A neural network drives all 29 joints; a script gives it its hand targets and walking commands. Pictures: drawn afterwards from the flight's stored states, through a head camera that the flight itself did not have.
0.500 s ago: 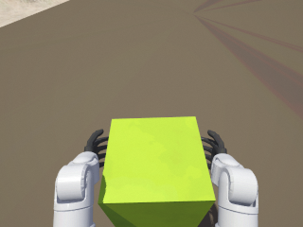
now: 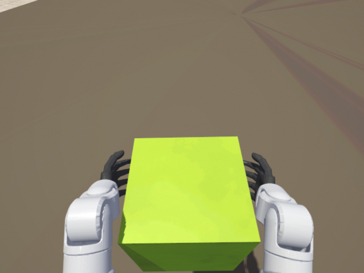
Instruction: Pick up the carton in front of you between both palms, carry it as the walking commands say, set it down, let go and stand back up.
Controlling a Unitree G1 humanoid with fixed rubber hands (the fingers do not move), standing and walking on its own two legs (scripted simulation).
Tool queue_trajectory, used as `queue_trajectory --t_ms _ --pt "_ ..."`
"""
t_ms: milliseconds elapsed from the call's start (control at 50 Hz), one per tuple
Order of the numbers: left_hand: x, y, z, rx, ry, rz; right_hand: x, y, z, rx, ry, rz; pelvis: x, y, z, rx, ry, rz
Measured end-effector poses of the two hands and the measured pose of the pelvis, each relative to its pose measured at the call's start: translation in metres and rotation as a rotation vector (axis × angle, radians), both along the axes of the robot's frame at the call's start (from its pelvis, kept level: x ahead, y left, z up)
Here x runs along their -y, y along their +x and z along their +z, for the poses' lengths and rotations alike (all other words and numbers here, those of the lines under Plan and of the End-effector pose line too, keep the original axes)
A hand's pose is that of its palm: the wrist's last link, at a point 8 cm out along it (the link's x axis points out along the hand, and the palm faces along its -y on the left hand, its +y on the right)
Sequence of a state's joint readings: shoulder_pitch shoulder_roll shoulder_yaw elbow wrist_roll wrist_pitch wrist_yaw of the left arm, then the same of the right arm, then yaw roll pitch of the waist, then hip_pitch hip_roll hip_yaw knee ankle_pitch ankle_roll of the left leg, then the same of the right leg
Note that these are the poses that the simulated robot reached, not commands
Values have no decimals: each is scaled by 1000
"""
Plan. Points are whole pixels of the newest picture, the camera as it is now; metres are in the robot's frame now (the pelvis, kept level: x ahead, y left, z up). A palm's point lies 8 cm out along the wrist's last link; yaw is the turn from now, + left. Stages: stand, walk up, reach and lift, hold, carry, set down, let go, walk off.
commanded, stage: carry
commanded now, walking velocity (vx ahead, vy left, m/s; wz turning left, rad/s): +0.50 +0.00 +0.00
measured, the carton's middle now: (187, 208) +0.27 +0.00 +0.03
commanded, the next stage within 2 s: none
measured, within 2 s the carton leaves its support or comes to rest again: neither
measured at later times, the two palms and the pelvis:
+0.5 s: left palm (145, 99) +0.61 +0.13 +0.08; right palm (238, 105) +0.62 -0.16 +0.07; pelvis +0.34 -0.02 +0.00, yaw +2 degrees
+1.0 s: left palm (153, 48) +0.96 +0.15 +0.10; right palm (224, 53) +0.94 -0.15 +0.11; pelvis +0.68 +0.02 +0.02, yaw -2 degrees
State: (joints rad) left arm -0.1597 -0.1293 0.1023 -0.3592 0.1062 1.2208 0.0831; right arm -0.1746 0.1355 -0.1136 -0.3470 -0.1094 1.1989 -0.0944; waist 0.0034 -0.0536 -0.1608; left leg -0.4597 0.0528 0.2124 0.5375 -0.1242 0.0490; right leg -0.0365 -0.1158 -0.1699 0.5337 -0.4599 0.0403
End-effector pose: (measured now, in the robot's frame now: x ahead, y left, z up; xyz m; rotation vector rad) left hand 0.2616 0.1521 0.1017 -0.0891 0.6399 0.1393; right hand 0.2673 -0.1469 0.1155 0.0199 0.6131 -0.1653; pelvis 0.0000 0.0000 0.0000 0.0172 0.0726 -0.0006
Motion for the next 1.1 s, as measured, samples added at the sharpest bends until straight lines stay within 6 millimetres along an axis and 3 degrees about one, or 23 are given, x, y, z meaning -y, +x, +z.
queue_trajectory --t_ms 160,300,440,540,620,700,840,1000,1100 --pt "-2 107 7 -84 8 -60 -2 88 2 -85 16 -66 -18 93 24 -24 -47 -18" --pt "2 204 13 -33 18 -47 3 191 10 -34 22 -51 -10 191 22 -20 -41 -3" --pt "16 313 -14 -58 63 2 16 314 -31 -58 57 -1 15 308 -7 -7 -57 26" --pt "17 366 -29 -177 62 31 17 377 -47 -176 46 36 24 367 10 -29 -28 56" --pt "12 412 -18 -165 68 52 12 430 -38 -164 48 62 24 418 23 -43 -7 52" --pt "6 470 -1 -93 64 49 6 486 -20 -92 41 59 16 476 25 -43 0 39" --pt "-11 590 1 19 30 8 -11 591 -8 19 12 14 -11 593 0 0 11 0" --pt "0 693 -1 -89 26 -65 0 673 -9 -91 23 -70 -19 678 20 -21 -19 -28" --pt "9 748 9 -24 37 -49 9 732 -3 -24 39 -57 -7 731 15 4 -5 -6"
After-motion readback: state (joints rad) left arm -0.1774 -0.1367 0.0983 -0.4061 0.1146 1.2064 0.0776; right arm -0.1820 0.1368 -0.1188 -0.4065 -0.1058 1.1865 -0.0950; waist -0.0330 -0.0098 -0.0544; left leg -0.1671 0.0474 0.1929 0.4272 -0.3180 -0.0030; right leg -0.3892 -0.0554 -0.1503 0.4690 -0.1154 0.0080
